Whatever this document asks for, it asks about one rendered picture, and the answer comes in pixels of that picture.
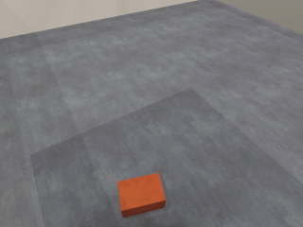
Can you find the carton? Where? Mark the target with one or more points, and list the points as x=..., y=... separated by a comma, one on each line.
x=141, y=195

